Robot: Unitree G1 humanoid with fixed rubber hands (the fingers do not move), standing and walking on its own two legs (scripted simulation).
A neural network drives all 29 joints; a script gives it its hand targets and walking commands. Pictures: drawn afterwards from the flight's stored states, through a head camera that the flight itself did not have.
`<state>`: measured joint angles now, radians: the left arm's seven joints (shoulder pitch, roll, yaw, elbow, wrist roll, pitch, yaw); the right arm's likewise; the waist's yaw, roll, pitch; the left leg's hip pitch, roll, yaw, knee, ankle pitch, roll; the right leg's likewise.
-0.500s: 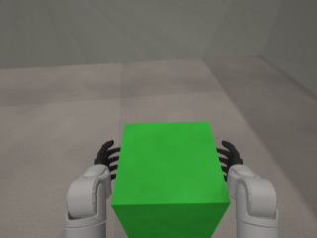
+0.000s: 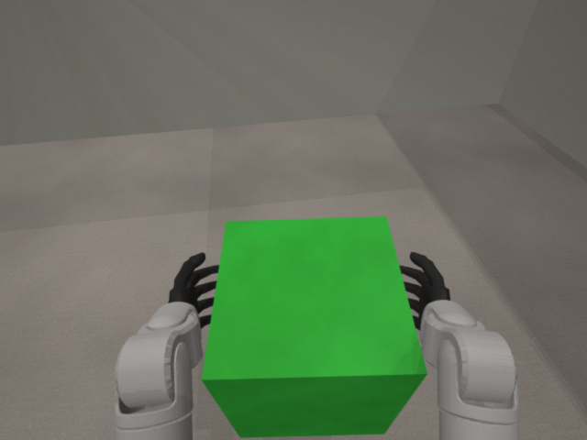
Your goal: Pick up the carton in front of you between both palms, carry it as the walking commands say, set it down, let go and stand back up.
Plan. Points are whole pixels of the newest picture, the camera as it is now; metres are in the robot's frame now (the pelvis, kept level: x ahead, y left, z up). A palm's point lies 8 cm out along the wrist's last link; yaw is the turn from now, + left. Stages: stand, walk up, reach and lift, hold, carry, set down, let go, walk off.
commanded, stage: carry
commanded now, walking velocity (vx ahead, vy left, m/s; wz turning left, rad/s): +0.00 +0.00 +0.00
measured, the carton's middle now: (309, 333) +0.27 +0.00 +0.04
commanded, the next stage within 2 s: none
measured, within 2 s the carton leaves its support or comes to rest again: neither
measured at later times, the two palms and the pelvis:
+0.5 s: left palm (211, 207) +0.48 +0.15 +0.10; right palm (388, 200) +0.48 -0.15 +0.10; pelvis +0.22 +0.00 +0.01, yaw -1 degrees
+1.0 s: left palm (223, 217) +0.50 +0.14 +0.06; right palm (389, 216) +0.49 -0.16 +0.05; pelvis +0.23 +0.00 +0.01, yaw -2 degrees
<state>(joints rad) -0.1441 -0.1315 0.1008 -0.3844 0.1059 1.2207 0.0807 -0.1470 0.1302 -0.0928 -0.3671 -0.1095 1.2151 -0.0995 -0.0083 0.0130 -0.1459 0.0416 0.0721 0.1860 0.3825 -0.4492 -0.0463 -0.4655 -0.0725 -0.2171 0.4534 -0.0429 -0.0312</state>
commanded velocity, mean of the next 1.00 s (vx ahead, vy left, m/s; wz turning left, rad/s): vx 0.00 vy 0.00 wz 0.00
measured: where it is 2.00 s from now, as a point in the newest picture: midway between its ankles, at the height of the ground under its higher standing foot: outside the picture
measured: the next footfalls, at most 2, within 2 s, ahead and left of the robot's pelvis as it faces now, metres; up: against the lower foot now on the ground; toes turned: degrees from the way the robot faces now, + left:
left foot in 0.36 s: +0.28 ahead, +0.12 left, +0.00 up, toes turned -12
